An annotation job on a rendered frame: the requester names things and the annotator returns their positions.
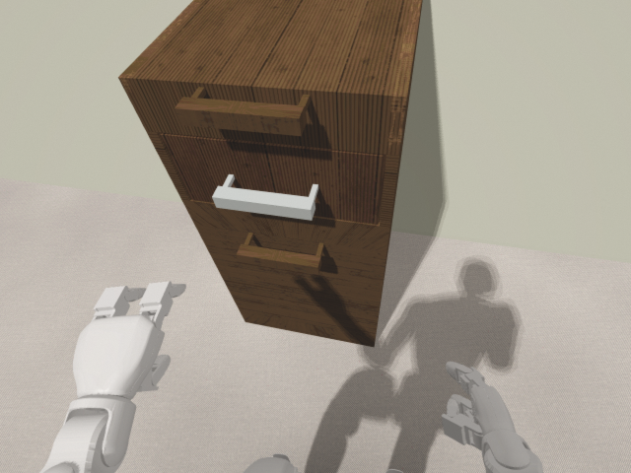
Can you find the drawer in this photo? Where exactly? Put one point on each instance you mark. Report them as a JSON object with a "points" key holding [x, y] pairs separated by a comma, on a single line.
{"points": [[350, 184]]}

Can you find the cabinet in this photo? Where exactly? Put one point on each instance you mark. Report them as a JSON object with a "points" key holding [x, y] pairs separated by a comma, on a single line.
{"points": [[350, 64]]}

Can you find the robot left forearm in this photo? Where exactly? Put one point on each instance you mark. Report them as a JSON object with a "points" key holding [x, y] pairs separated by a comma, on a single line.
{"points": [[94, 437]]}

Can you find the right robot hand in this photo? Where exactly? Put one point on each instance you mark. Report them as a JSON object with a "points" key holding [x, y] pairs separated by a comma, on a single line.
{"points": [[467, 421]]}

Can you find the robot right forearm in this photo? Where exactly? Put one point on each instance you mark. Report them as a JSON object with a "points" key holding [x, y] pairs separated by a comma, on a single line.
{"points": [[507, 452]]}

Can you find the left robot hand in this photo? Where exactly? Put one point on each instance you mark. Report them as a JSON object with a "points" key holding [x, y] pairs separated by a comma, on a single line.
{"points": [[117, 354]]}

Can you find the handle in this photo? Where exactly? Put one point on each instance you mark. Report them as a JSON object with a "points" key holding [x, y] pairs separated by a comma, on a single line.
{"points": [[279, 259], [249, 116], [261, 202]]}

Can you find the robot left shin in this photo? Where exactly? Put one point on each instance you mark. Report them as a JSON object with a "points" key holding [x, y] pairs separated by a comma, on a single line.
{"points": [[280, 455]]}

